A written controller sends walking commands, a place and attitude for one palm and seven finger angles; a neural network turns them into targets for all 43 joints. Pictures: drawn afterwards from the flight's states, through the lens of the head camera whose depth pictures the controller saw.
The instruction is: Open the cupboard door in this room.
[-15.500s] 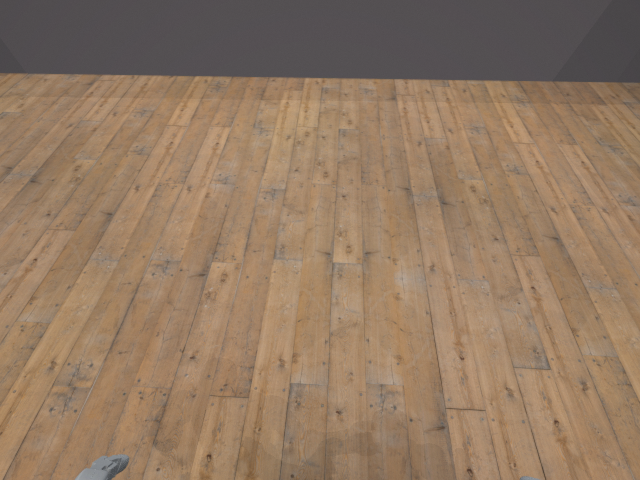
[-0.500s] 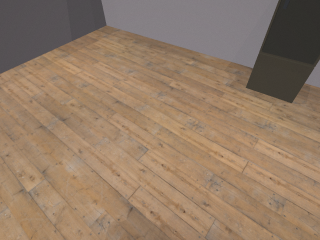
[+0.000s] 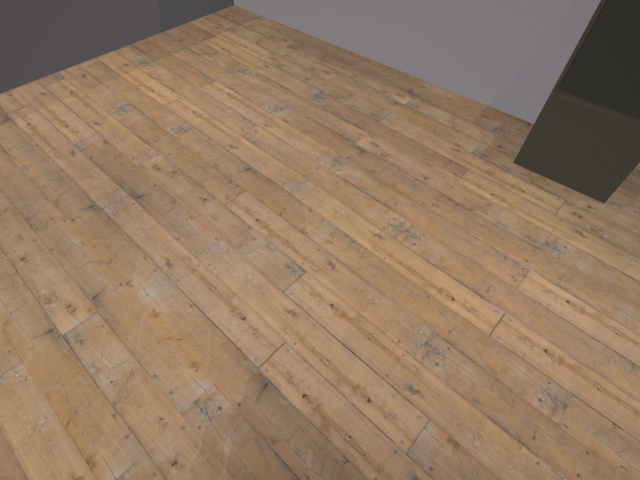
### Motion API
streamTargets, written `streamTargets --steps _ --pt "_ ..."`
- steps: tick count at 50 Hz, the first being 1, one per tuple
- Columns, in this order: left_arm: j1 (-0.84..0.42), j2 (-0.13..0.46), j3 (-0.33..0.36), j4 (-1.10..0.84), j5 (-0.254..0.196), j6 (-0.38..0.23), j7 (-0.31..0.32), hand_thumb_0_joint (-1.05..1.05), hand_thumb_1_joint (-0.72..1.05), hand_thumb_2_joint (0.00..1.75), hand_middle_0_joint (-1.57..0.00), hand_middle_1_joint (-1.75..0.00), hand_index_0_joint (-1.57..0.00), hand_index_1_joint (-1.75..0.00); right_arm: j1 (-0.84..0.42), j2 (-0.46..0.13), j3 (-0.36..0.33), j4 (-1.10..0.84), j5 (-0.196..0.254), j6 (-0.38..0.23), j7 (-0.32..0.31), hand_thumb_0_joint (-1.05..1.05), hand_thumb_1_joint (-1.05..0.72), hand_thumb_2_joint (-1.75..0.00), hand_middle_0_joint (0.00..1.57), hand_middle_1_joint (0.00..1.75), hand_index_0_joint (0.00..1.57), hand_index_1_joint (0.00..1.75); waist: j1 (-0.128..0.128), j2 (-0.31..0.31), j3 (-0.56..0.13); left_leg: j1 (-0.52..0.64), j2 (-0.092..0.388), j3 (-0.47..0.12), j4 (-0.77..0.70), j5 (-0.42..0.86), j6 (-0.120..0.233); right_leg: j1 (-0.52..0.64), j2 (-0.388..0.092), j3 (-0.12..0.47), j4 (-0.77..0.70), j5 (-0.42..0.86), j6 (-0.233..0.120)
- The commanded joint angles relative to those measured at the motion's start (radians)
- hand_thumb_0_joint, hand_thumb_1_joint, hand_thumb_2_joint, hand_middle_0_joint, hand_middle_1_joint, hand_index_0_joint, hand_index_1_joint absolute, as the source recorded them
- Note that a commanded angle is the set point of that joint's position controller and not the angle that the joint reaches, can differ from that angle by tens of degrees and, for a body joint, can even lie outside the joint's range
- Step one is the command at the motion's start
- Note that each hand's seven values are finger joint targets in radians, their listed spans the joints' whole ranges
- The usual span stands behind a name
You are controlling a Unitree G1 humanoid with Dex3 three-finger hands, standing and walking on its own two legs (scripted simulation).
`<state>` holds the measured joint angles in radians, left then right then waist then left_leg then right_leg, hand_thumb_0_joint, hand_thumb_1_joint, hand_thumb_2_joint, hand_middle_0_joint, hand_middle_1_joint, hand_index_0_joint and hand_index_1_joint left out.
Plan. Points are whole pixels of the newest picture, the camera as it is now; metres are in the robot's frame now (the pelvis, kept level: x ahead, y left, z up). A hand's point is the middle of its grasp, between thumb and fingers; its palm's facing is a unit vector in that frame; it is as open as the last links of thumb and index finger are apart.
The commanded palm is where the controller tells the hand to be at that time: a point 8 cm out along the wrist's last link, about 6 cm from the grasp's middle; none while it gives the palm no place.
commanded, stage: turn or walk to find it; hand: left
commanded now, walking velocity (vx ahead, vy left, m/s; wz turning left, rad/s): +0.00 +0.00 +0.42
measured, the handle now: out of the picture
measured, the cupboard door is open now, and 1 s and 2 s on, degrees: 0 0 0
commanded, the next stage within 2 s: stand and wait in 0.02 s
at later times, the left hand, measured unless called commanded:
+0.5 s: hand out of the picture +0.02 +0.16 -0.14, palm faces +0.23 -0.93 -0.29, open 7.4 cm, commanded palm none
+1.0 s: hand out of the picture -0.10 +0.20 -0.17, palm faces +0.46 -0.86 -0.23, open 7.4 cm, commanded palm none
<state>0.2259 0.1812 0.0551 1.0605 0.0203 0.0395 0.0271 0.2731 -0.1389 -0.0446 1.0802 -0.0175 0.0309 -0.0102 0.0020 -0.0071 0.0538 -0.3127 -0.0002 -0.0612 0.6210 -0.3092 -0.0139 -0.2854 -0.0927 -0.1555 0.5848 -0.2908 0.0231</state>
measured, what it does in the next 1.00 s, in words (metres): steps on the spot, turning left: right foot, then left foot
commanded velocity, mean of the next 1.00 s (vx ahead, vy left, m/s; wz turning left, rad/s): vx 0.00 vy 0.00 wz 0.38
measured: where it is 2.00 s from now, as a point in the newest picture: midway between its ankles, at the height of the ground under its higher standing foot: outside the picture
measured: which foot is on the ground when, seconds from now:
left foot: down 0.00-0.32, up 0.34-0.78, down 0.80-1.00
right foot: down 0.00-0.04, up 0.06-0.28, down 0.30-0.82, up 0.84-1.00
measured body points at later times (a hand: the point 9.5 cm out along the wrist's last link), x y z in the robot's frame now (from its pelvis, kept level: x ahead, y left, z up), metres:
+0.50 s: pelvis -0.01 -0.05 +0.01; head +0.03 -0.08 +0.46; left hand +0.01 +0.20 -0.11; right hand +0.10 -0.30 -0.15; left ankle -0.06 +0.10 -0.64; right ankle -0.01 -0.13 -0.73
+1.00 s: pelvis -0.03 +0.00 +0.01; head -0.02 +0.03 +0.46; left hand -0.12 +0.24 -0.15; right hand +0.17 -0.17 -0.12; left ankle -0.08 +0.08 -0.73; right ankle +0.00 -0.15 -0.65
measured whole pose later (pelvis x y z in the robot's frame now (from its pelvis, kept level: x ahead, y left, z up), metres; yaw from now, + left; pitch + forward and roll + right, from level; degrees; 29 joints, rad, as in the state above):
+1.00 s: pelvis -0.03 +0.00 +0.01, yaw +25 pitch -1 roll -2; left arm 0.23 0.25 0.06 1.01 0.02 0.06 0.02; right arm 0.11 -0.18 -0.03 0.97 -0.01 0.01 -0.01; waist 0.04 -0.03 0.08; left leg -0.20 0.00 0.02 0.48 -0.26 0.04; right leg -0.43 -0.09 -0.06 1.07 -0.46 0.08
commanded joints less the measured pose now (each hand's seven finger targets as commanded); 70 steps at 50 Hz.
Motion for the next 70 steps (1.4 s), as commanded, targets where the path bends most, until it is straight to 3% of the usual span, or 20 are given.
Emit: streamTargets --steps 1,2,5,13,14,16,17,21,36,39,40,41,42,49,59,64,65,66,67,70 --pt "-0.030 0.100 0.023 -0.098 -0.007 -0.018 0.004 0.00 0.90 0.90 -0.20 -0.30 -0.20 -0.30 0.063 -0.177 -0.035 -0.075 -0.009 -0.021 -0.001 0.00 -0.90 -0.90 0.20 0.30 0.20 0.30 -0.026 0.210 -0.009 -0.056 0.183 -0.267 -0.264 0.156 0.090 -0.045 0.002 0.005 0.097 -0.090 0.009" --pt "-0.042 0.080 0.015 -0.109 -0.005 -0.019 0.005 0.00 0.90 0.90 -0.20 -0.30 -0.20 -0.30 0.066 -0.203 -0.039 -0.079 -0.008 -0.028 -0.009 0.00 -0.90 -0.90 0.20 0.30 0.20 0.30 -0.030 0.282 -0.012 -0.002 0.245 -0.386 -0.331 0.258 0.150 -0.101 0.052 0.022 0.236 -0.161 0.019" --pt "-0.049 0.075 0.005 -0.108 -0.004 -0.024 0.005 0.00 0.90 0.90 -0.20 -0.30 -0.20 -0.30 0.063 -0.200 -0.036 -0.078 -0.007 -0.041 -0.028 0.00 -0.90 -0.90 0.20 0.30 0.20 0.30 -0.028 0.235 -0.078 0.144 0.265 -0.378 -0.281 0.489 0.220 -0.193 0.032 0.131 0.386 -0.257 0.008" --pt "0.034 0.092 0.002 -0.098 -0.020 -0.040 0.000 0.00 0.90 0.90 -0.20 -0.30 -0.20 -0.30 -0.022 -0.235 -0.049 -0.122 -0.003 -0.018 -0.018 0.00 -0.90 -0.90 0.20 0.30 0.20 0.30 0.022 0.137 -0.148 0.094 0.128 -0.271 -0.152 0.494 0.118 0.118 0.079 0.105 -0.170 0.065 0.028" --pt "0.055 0.134 0.010 -0.093 -0.014 -0.046 0.004 0.00 0.90 0.90 -0.20 -0.30 -0.20 -0.30 -0.026 -0.206 -0.046 -0.130 0.005 -0.018 -0.013 0.00 -0.90 -0.90 0.20 0.30 0.20 0.30 0.027 0.066 -0.149 -0.043 0.079 -0.221 -0.109 0.324 0.067 0.261 0.009 0.156 -0.232 0.143 0.017" --pt "0.070 0.265 0.035 -0.114 0.003 -0.050 0.010 0.00 0.90 0.90 -0.20 -0.30 -0.20 -0.30 -0.079 -0.156 -0.043 -0.183 0.004 -0.015 -0.006 0.00 -0.90 -0.90 0.20 0.30 0.20 0.30 0.056 -0.256 -0.082 -0.275 -0.062 -0.011 0.220 -0.248 -0.018 0.265 -0.363 0.481 -0.290 0.317 -0.154" --pt "0.043 0.240 0.032 -0.127 0.000 -0.049 0.010 0.00 0.90 0.90 -0.20 -0.30 -0.20 -0.30 -0.091 -0.188 -0.054 -0.174 -0.003 -0.003 -0.005 0.00 -0.90 -0.90 0.20 0.30 0.20 0.30 0.043 -0.166 -0.058 -0.239 -0.022 -0.045 0.366 -0.249 -0.015 0.150 -0.364 0.441 -0.297 0.290 -0.197" --pt "-0.068 0.158 0.012 -0.163 -0.004 -0.053 0.007 0.00 0.90 0.90 -0.20 -0.30 -0.20 -0.30 -0.031 -0.164 -0.054 -0.118 -0.006 0.024 0.016 0.00 -0.90 -0.90 0.20 0.30 0.20 0.30 -0.028 -0.118 0.046 -0.229 0.014 -0.006 0.567 -0.083 -0.028 0.041 -0.216 0.227 -0.290 0.270 -0.138" --pt "0.131 0.222 0.031 -0.100 0.012 -0.048 0.009 0.00 0.90 0.90 -0.20 -0.30 -0.20 -0.30 -0.177 -0.141 -0.011 -0.161 0.014 -0.001 0.014 0.00 -0.90 -0.90 0.20 0.30 0.20 0.30 0.055 -0.195 -0.113 -0.085 0.024 0.132 0.076 -0.137 -0.036 0.315 -0.258 0.123 -0.118 0.702 -0.166" --pt "0.090 0.220 0.030 -0.097 -0.003 -0.041 0.006 0.00 0.90 0.90 -0.20 -0.30 -0.20 -0.30 -0.094 -0.171 -0.017 -0.136 0.011 -0.015 0.014 0.00 -0.90 -0.90 0.20 0.30 0.20 0.30 -0.005 -0.139 -0.138 0.153 0.032 0.147 -0.208 0.147 -0.014 0.180 -0.219 0.043 -0.007 0.541 -0.078" --pt "0.085 0.189 0.028 -0.112 -0.009 -0.036 0.003 0.00 0.90 0.90 -0.20 -0.30 -0.20 -0.30 -0.045 -0.240 -0.033 -0.132 0.004 -0.026 0.013 0.00 -0.90 -0.90 0.20 0.30 0.20 0.30 -0.031 0.049 -0.174 0.315 0.165 -0.013 -0.270 0.360 0.031 0.019 -0.148 -0.012 0.150 0.297 -0.020" --pt "0.074 0.119 0.007 -0.146 -0.011 -0.031 0.000 0.00 0.90 0.90 -0.20 -0.30 -0.20 -0.30 0.001 -0.324 -0.055 -0.127 0.002 -0.025 0.007 0.00 -0.90 -0.90 0.20 0.30 0.20 0.30 -0.050 0.311 -0.156 0.407 0.392 -0.282 -0.259 0.780 0.154 -0.231 -0.029 -0.017 0.330 -0.312 0.042" --pt "0.028 0.135 0.003 -0.158 -0.004 -0.018 0.007 0.00 0.90 0.90 -0.20 -0.30 -0.20 -0.30 0.031 -0.336 -0.055 -0.109 0.004 -0.012 0.004 0.00 -0.90 -0.90 0.20 0.30 0.20 0.30 -0.067 0.243 -0.147 0.321 0.428 -0.229 -0.251 0.785 0.222 -0.201 -0.025 0.063 0.430 -0.386 0.036" --pt "0.009 0.137 0.014 -0.118 -0.006 -0.012 -0.010 0.00 0.90 0.90 -0.20 -0.30 -0.20 -0.30 -0.079 -0.251 -0.036 -0.143 0.005 -0.031 -0.013 0.00 -0.90 -0.90 0.20 0.30 0.20 0.30 -0.008 0.125 -0.090 0.281 0.236 -0.092 -0.254 0.706 0.165 -0.253 -0.010 0.124 0.534 -0.117 0.066" --pt "-0.104 0.116 0.011 -0.189 -0.010 -0.006 -0.005 0.00 0.90 0.90 -0.20 -0.30 -0.20 -0.30 -0.043 -0.251 -0.055 -0.158 -0.009 -0.019 -0.003 0.00 -0.90 -0.90 0.20 0.30 0.20 0.30 -0.030 0.170 -0.039 0.137 0.227 -0.226 -0.287 0.443 0.188 -0.148 0.022 0.129 0.276 -0.147 0.065" --pt "0.004 0.124 0.016 -0.171 -0.017 -0.028 -0.003 0.00 0.90 0.90 -0.20 -0.30 -0.20 -0.30 -0.067 -0.251 -0.063 -0.173 -0.004 -0.011 0.000 0.00 -0.90 -0.90 0.20 0.30 0.20 0.30 0.025 0.149 -0.097 0.005 0.166 -0.248 -0.179 0.376 0.136 0.135 0.056 0.102 -0.103 0.049 0.045" --pt "0.035 0.165 0.023 -0.165 -0.012 -0.038 0.001 0.00 0.90 0.90 -0.20 -0.30 -0.20 -0.30 -0.061 -0.218 -0.060 -0.174 0.004 -0.012 0.005 0.00 -0.90 -0.90 0.20 0.30 0.20 0.30 0.036 0.050 -0.112 -0.090 0.110 -0.216 -0.114 0.243 0.087 0.259 0.001 0.151 -0.216 0.115 0.033" --pt "0.066 0.246 0.039 -0.166 0.005 -0.048 0.010 0.00 0.90 0.90 -0.20 -0.30 -0.20 -0.30 -0.037 -0.150 -0.049 -0.190 0.011 -0.013 0.009 0.00 -0.90 -0.90 0.20 0.30 0.20 0.30 0.046 -0.200 -0.143 -0.244 -0.015 -0.065 0.088 -0.058 0.015 0.365 -0.242 0.376 -0.297 0.107 -0.035" --pt "0.059 0.287 0.042 -0.181 0.002 -0.045 0.010 0.00 0.90 0.90 -0.20 -0.30 -0.20 -0.30 -0.072 -0.161 -0.054 -0.213 0.005 -0.006 0.005 0.00 -0.90 -0.90 0.20 0.30 0.20 0.30 0.057 -0.286 -0.094 -0.273 -0.059 -0.006 0.302 -0.284 -0.011 0.223 -0.401 0.507 -0.326 0.181 -0.143" --pt "-0.111 0.206 0.032 -0.231 -0.007 -0.035 0.013 0.00 0.90 0.90 -0.20 -0.30 -0.20 -0.30 -0.010 -0.186 -0.073 -0.157 -0.009 0.033 0.019 0.00 -0.90 -0.90 0.20 0.30 0.20 0.30 -0.024 -0.169 0.012 -0.223 0.004 -0.035 0.589 -0.141 -0.009 -0.042 -0.293 0.366 -0.394 -0.153 -0.125"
